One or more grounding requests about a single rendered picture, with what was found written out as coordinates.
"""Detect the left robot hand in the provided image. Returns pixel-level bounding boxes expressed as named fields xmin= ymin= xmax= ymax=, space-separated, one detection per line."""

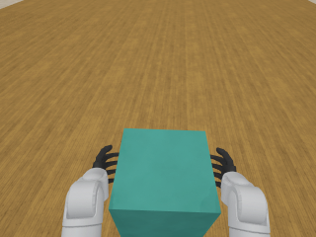
xmin=92 ymin=145 xmax=119 ymax=184

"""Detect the robot left forearm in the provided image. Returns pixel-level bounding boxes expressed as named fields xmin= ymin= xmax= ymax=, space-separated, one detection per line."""
xmin=61 ymin=167 xmax=109 ymax=237

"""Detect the robot right forearm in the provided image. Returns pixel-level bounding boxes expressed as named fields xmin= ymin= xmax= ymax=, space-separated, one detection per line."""
xmin=220 ymin=171 xmax=271 ymax=237

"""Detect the right robot hand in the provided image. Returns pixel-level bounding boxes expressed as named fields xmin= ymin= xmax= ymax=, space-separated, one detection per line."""
xmin=210 ymin=147 xmax=237 ymax=188

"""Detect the carton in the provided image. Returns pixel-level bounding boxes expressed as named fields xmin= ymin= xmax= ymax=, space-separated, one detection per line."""
xmin=108 ymin=128 xmax=221 ymax=237

